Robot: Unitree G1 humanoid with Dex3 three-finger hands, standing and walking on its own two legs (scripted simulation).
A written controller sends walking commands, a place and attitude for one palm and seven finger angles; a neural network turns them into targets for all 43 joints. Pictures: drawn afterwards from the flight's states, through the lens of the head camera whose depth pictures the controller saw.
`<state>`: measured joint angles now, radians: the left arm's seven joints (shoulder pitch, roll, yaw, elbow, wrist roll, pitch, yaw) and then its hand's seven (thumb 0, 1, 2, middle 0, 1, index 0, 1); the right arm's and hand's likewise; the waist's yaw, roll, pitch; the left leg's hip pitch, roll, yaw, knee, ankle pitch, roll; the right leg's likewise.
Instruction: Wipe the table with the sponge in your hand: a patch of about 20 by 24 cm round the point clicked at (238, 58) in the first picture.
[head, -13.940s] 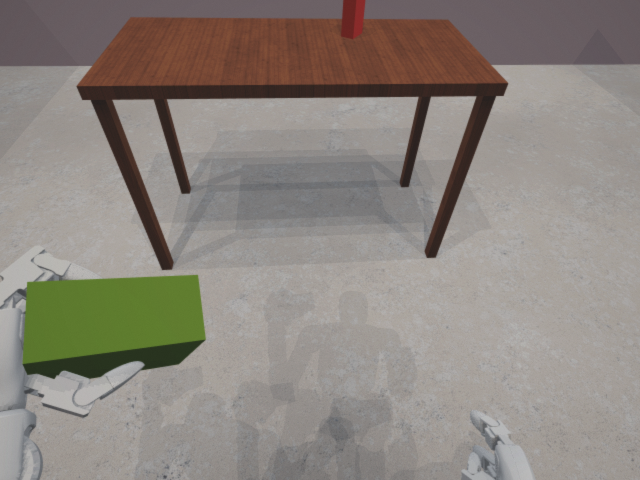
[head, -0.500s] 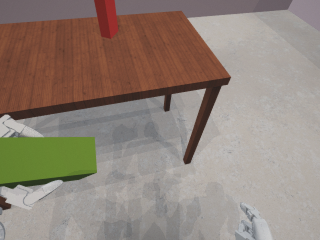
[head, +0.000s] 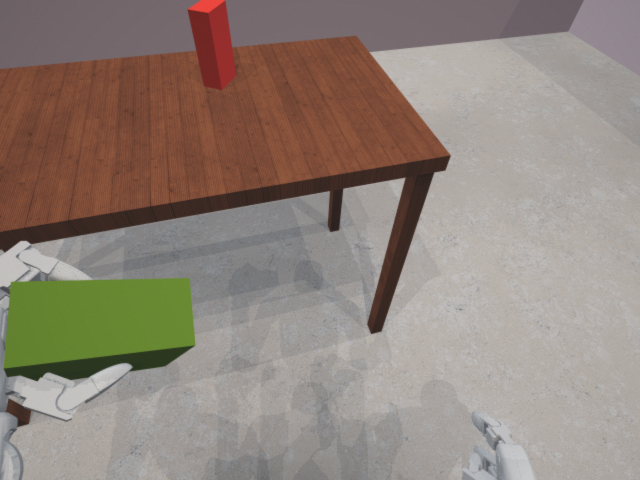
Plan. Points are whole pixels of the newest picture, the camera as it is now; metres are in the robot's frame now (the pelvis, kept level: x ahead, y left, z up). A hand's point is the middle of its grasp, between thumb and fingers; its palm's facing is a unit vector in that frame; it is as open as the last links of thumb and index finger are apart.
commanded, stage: come to a stop and stand still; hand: left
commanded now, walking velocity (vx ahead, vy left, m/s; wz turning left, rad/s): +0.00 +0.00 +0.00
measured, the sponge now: (129, 329) +0.23 +0.20 +0.13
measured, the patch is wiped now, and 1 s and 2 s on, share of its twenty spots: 0.00 0.00 0.00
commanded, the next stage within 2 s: look again from close up in 0.10 s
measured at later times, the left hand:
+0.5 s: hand (48, 345) +0.21 +0.26 +0.14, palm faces +0.31 -0.88 -0.37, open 10.4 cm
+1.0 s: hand (61, 250) +0.30 +0.30 +0.15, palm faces +0.33 -0.86 -0.39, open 10.4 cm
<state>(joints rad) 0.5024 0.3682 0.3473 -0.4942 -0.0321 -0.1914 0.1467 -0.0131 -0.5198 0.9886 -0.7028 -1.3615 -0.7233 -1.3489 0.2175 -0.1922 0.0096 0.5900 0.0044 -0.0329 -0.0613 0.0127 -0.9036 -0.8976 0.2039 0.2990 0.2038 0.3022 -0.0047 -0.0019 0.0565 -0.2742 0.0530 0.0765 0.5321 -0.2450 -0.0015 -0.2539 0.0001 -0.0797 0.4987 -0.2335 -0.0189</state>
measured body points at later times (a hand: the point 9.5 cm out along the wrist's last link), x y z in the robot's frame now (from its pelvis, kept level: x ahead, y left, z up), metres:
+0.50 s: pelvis -0.01 +0.03 +0.00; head +0.00 +0.05 +0.45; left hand +0.18 +0.31 +0.16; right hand +0.15 -0.19 -0.07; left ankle +0.02 +0.12 -0.74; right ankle +0.02 -0.10 -0.73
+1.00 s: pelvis +0.06 +0.06 -0.01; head +0.09 +0.08 +0.44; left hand +0.28 +0.34 +0.17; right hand +0.23 -0.18 -0.07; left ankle +0.02 +0.12 -0.74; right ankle +0.03 -0.09 -0.73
